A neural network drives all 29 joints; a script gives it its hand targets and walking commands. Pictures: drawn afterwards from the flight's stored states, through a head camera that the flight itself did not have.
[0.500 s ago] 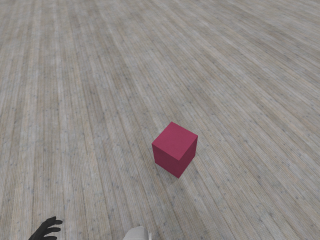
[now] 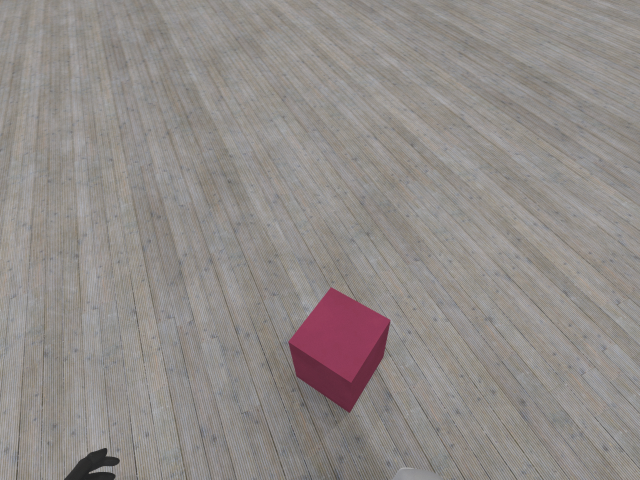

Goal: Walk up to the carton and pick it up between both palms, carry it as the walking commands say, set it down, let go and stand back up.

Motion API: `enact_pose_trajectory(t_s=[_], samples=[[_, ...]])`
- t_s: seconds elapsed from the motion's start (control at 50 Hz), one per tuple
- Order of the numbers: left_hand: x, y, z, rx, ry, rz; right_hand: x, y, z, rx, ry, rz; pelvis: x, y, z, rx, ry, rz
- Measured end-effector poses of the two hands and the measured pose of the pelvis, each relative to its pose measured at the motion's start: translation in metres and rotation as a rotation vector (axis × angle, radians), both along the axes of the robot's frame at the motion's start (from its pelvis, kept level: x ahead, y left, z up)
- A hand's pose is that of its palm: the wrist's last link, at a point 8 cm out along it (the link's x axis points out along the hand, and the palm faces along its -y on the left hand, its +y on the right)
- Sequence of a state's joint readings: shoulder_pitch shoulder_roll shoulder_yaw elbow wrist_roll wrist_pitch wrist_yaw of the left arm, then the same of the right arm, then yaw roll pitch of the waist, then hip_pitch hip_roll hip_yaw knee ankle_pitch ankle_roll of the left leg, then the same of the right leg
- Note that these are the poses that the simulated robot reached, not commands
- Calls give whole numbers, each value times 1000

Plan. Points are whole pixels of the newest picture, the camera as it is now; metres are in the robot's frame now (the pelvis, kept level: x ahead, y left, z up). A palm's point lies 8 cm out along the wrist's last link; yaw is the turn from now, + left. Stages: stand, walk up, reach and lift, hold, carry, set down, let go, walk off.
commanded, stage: walk up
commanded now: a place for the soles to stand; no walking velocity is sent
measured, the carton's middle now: (340, 350) +0.55 -0.01 -0.63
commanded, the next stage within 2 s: none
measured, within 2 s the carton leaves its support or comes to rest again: neither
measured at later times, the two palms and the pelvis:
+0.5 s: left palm (92, 459) +0.17 +0.34 -0.10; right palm (565, 396) +0.23 -0.30 -0.07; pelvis +0.09 +0.02 +0.00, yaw -1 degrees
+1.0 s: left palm (23, 445) +0.18 +0.40 -0.05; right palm (584, 400) +0.22 -0.31 -0.06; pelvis +0.10 +0.05 +0.02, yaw -8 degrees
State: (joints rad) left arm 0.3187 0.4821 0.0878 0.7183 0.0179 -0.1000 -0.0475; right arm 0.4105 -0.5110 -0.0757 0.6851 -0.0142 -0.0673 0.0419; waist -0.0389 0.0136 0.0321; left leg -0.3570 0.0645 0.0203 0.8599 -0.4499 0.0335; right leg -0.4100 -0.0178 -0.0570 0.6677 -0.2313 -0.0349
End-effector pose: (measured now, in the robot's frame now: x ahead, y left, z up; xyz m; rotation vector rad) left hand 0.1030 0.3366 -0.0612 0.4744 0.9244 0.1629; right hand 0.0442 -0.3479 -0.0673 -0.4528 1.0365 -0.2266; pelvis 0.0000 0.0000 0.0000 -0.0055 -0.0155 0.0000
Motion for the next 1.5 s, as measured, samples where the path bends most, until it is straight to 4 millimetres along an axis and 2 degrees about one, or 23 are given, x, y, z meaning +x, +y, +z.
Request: enact_pose_trajectory(t_s=[0.06,0.14,0.2,0.24,0.3,0.38,0.48,0.58,0.66,0.74,0.84,0.88,0.96,1.02,1.08,1.14,1.2,1.24,1.32,1.4,1.46,1.5], samples=[[7,5,9,19,-8,45,32,10,-8,28,8,21,18,0,4,-4,-3,12],[7,15,15,39,27,81,78,26,-7,54,-7,66,40,5,9,3,-2,14],[8,23,7,37,75,93,109,37,-7,51,-32,77,53,13,7,12,-5,3],[13,29,-6,28,99,96,125,42,-10,30,-53,84,62,20,-1,7,-5,-2],[25,26,-23,-2,126,113,141,49,-10,21,-70,79,70,25,-5,6,-9,-2],[41,12,-36,-38,138,104,160,51,-8,22,-82,60,81,24,-4,-6,-13,-2],[65,3,-38,-65,140,88,181,53,-3,37,-91,41,92,22,2,-4,-7,-14],[89,2,-31,-59,127,82,190,49,0,45,-89,9,98,21,8,-4,-13,-23],[104,2,-23,-47,123,76,189,45,0,53,-76,-22,99,20,13,1,-18,-30],[115,0,-17,-42,125,71,180,43,-2,63,-45,-53,100,19,17,4,-22,-36],[124,-4,-12,-46,133,66,163,40,-5,71,7,-88,101,19,23,6,-25,-41],[122,2,-8,-15,120,68,162,37,-4,73,11,-90,101,21,23,3,-16,-60],[92,42,6,117,187,70,172,32,5,64,-55,-108,101,38,21,-1,2,-118],[73,80,20,214,237,66,176,38,5,55,-82,-109,102,56,16,-7,9,-147],[65,118,30,293,268,42,181,57,0,55,-94,-103,102,78,8,-5,21,-174],[69,157,33,345,278,8,188,84,-7,52,-120,-92,104,107,-3,3,37,-201],[89,194,24,369,259,-35,188,117,-17,37,-143,-84,108,141,-17,19,40,-220],[110,205,16,361,227,-54,173,140,-23,42,-133,-97,110,159,-21,16,28,-244],[158,200,7,291,167,-129,127,176,-24,75,-86,-196,117,181,-12,0,14,-281],[196,191,8,238,124,-214,85,193,-22,72,-57,-305,129,196,-7,-7,9,-323],[219,191,6,224,71,-263,66,203,-31,65,-36,-374,138,207,-13,-9,2,-362],[232,192,7,204,43,-279,60,216,-34,71,-20,-410,144,217,-12,-15,-11,-382]])
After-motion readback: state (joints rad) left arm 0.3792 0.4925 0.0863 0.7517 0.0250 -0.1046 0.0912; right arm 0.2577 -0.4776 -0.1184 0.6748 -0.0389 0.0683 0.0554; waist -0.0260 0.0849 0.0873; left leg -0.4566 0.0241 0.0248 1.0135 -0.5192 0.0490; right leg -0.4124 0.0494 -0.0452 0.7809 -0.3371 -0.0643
